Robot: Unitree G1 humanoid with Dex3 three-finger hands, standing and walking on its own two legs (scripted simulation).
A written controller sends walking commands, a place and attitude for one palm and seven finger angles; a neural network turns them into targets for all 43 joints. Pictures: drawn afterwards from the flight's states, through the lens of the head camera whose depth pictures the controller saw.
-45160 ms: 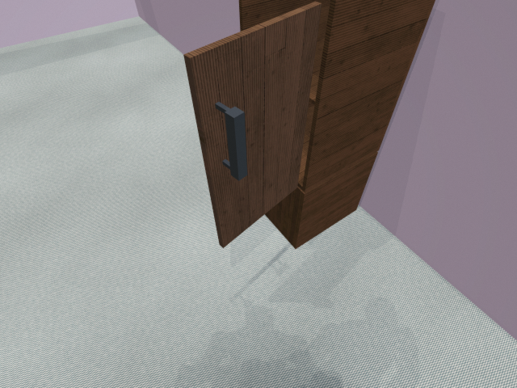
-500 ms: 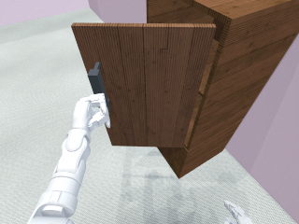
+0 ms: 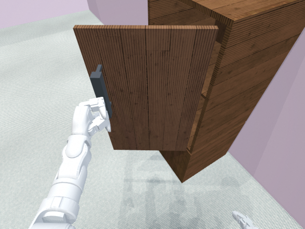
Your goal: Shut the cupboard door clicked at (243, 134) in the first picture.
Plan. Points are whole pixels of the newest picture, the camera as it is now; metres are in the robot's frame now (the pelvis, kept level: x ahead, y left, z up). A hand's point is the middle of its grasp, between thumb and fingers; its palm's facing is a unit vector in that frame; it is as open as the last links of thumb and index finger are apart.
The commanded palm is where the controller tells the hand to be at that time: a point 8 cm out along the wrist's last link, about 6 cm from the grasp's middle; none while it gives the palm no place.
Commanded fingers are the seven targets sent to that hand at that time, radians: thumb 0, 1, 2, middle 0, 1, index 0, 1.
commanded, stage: push the door shut along its arc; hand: left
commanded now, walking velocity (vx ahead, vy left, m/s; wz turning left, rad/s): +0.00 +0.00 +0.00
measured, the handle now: (103, 92) +0.49 +0.16 +0.08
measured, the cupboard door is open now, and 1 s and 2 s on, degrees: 57 40 28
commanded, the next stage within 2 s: pull the fist back off the door in 1.88 s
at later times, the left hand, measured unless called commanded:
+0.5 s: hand (112, 100) +0.45 +0.13 +0.09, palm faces -0.11 -0.99 -0.03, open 3.1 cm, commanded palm +0.43 +0.17 +0.09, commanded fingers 0.00 0.90 0.90 -1.30 -1.50 -1.30 -1.50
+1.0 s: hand (120, 88) +0.50 +0.11 +0.09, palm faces -0.24 -0.97 -0.01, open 3.1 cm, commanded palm +0.50 +0.16 +0.09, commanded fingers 0.00 0.90 0.90 -1.30 -1.50 -1.30 -1.50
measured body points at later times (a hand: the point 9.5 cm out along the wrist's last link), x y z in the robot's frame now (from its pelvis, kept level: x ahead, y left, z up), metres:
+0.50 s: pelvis -0.01 +0.01 -0.01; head +0.05 +0.01 +0.44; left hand +0.45 +0.18 +0.10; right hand +0.04 -0.25 -0.13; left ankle +0.01 +0.11 -0.72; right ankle +0.00 -0.08 -0.72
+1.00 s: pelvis -0.01 +0.02 -0.02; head +0.09 +0.02 +0.42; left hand +0.51 +0.16 +0.09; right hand -0.02 -0.25 -0.13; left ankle +0.01 +0.11 -0.72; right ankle +0.00 -0.08 -0.72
